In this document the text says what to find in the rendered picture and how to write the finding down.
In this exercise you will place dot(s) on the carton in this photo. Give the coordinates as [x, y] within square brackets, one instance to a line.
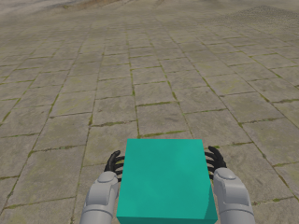
[165, 181]

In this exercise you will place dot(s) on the right robot forearm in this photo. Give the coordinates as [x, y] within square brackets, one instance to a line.
[233, 198]

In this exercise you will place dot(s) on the left robot hand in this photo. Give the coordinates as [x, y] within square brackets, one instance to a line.
[112, 166]

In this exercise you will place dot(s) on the right robot hand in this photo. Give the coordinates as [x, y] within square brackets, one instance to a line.
[217, 163]

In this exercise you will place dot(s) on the left robot forearm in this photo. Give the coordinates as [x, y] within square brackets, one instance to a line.
[99, 203]

